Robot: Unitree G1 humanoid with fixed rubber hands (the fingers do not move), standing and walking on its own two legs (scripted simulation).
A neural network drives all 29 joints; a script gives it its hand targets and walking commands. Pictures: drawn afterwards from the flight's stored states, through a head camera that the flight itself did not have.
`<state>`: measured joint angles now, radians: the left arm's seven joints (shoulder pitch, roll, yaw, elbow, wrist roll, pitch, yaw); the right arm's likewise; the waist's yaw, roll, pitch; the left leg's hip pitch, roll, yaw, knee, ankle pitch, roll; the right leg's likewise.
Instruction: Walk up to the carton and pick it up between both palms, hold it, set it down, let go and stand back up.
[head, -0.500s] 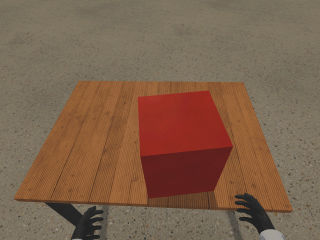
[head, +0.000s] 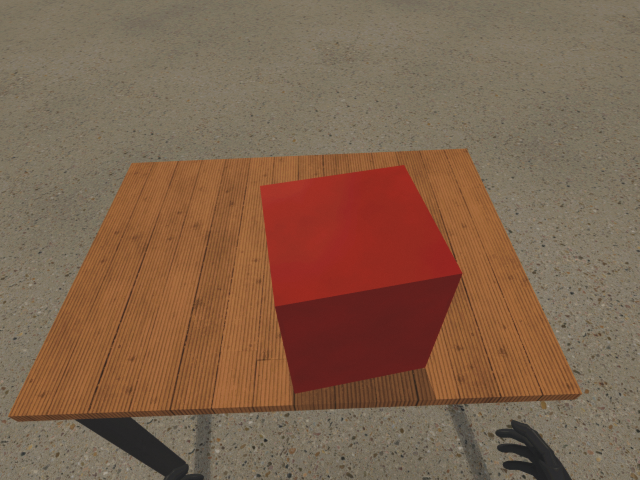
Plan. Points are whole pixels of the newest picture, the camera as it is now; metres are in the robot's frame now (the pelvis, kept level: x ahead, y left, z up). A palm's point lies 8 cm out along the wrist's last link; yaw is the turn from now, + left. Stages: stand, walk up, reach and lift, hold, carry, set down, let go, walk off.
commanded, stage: stand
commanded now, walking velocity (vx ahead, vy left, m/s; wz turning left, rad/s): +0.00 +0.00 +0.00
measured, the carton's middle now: (347, 282) +0.39 -0.01 +0.00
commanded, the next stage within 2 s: none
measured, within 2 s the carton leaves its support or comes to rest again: neither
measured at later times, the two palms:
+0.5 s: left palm out of the picture +0.12 +0.23 -0.10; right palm out of the picture +0.03 -0.26 -0.12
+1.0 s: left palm out of the picture +0.11 +0.23 -0.11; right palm out of the picture +0.02 -0.26 -0.12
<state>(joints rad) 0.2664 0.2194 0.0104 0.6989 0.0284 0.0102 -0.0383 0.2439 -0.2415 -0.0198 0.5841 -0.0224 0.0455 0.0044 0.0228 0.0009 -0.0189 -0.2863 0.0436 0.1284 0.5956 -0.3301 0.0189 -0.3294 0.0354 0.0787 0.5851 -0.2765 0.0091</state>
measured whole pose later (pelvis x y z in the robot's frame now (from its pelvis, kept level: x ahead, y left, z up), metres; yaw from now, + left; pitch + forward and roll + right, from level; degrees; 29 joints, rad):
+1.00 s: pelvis +0.00 +0.00 +0.00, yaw -3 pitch +1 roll +1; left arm 0.24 0.22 -0.01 0.82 0.02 0.01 0.01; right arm 0.33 -0.24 -0.03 0.82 -0.02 0.03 -0.01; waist -0.03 0.00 -0.01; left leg -0.24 0.04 0.17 0.54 -0.31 0.01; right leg -0.32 0.04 0.12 0.57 -0.26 0.01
